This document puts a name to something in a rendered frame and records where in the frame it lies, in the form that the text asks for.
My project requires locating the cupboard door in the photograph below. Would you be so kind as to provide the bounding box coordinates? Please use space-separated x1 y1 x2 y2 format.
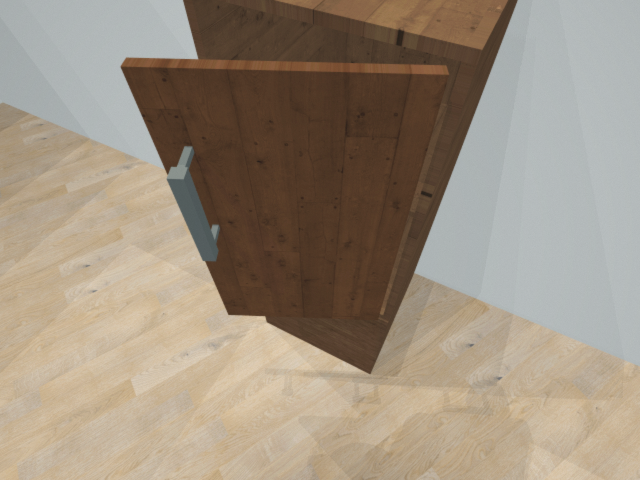
120 57 449 320

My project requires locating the handle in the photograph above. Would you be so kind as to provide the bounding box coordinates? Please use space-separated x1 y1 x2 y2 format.
167 146 220 261

